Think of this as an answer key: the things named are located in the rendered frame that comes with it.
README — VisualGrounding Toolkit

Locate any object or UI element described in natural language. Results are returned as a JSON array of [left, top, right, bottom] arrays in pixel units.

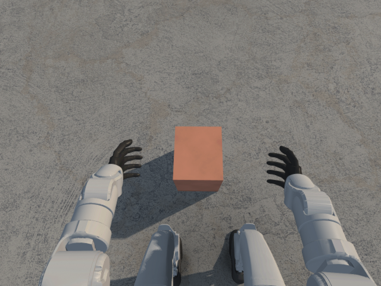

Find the right robot hand
[[267, 146, 302, 188]]

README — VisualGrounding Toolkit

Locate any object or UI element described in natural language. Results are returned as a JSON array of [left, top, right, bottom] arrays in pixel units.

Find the robot right upper arm
[[307, 272, 375, 286]]

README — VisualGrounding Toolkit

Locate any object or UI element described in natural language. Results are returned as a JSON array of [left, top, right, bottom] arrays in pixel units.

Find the robot left forearm
[[38, 164, 123, 286]]

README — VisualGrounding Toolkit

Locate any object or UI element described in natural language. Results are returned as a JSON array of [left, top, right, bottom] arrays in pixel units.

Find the carton
[[173, 126, 223, 192]]

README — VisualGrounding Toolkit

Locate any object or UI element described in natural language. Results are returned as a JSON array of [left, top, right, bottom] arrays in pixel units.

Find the robot right thigh
[[234, 229, 286, 286]]

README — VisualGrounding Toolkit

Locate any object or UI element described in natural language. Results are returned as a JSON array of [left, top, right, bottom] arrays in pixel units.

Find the robot left shin
[[158, 224, 178, 276]]

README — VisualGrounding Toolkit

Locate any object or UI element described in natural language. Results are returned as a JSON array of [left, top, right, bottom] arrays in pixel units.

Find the robot right forearm
[[284, 174, 377, 286]]

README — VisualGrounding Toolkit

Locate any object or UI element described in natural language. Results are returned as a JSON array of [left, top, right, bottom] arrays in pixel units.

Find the left robot hand
[[108, 139, 143, 180]]

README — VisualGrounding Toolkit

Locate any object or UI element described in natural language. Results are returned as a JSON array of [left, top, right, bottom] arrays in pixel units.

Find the robot left upper arm
[[41, 250, 110, 286]]

